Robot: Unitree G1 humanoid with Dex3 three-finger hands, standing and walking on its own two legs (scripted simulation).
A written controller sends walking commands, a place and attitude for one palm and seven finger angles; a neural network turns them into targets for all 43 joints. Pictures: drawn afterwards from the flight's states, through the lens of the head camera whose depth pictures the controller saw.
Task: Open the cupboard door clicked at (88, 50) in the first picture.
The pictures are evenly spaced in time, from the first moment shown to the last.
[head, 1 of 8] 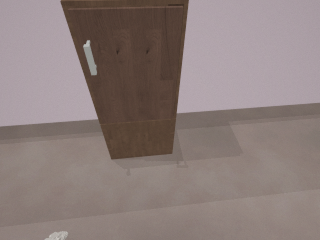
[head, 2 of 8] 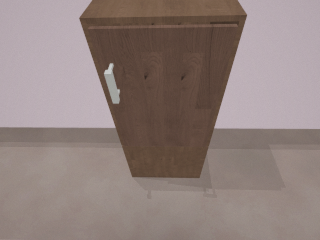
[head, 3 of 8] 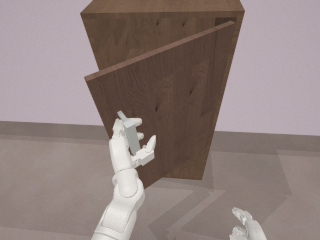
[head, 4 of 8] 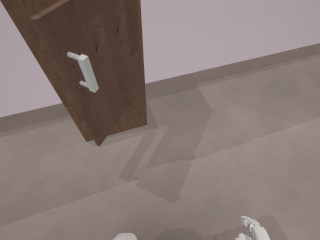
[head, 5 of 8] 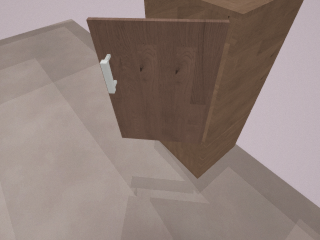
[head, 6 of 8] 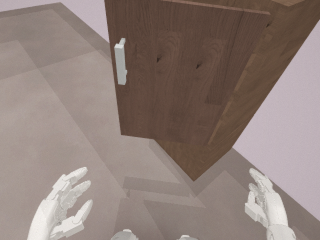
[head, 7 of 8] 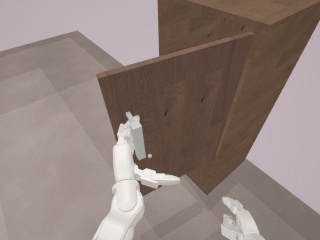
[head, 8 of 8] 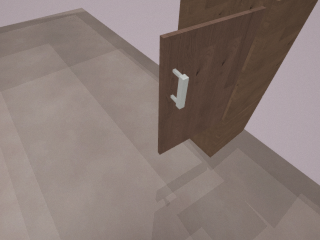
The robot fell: no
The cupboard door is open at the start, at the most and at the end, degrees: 0 85 84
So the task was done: yes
